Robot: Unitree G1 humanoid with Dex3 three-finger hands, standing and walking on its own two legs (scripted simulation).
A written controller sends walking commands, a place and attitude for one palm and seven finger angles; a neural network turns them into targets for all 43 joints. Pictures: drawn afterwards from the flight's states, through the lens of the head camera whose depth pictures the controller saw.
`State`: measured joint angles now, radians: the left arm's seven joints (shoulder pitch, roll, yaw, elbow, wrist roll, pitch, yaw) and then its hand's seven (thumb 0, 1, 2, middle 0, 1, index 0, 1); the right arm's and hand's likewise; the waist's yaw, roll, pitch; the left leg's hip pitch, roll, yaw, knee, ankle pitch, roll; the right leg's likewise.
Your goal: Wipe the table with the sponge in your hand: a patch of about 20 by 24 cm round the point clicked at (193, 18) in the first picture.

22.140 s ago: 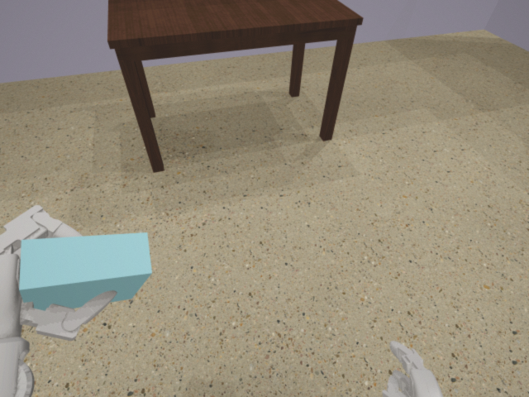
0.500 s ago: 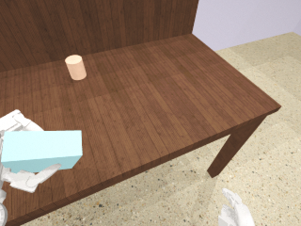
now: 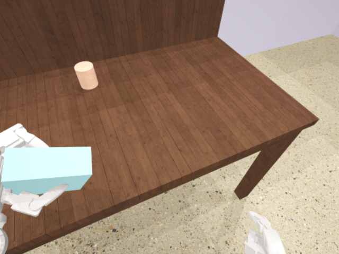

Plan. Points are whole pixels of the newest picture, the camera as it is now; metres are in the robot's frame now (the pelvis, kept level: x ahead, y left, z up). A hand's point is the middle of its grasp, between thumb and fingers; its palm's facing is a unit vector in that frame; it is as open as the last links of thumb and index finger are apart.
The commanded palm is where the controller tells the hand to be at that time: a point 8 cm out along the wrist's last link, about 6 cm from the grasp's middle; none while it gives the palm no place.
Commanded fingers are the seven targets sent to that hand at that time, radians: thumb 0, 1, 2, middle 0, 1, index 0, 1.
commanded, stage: shuffle to correct the standing spot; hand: left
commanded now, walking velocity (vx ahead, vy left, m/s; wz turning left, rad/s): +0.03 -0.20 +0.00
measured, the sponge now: (61, 171) +0.23 +0.21 +0.15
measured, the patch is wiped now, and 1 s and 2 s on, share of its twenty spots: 0.00 0.00 0.00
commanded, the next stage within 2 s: come to a stop and stand still in 0.56 s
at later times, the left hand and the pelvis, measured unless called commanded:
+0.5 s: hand (31, 174) +0.21 +0.24 +0.16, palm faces +0.32 -0.86 -0.40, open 9.2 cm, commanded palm +0.16 +0.28 +0.19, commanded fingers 0.00 0.10 1.30 -1.20 -1.60 -1.20 -1.60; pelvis +0.00 +0.00 +0.00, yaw +0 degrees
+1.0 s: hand (34, 171) +0.22 +0.24 +0.16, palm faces +0.24 -0.88 -0.41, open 9.2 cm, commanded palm +0.15 +0.30 +0.19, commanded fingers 0.00 0.10 1.30 -1.20 -1.60 -1.20 -1.60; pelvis -0.02 +0.03 +0.00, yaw -2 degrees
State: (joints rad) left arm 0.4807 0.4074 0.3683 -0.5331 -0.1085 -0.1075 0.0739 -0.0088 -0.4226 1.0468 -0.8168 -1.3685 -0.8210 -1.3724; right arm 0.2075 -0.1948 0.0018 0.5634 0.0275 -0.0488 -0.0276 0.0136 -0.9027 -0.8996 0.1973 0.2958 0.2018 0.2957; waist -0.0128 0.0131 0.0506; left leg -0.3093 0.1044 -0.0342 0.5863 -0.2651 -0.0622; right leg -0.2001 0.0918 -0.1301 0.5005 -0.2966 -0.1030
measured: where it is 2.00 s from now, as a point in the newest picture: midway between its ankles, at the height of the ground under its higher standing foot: outside the picture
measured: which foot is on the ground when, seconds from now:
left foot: down 0.00-1.00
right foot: down 0.00-1.00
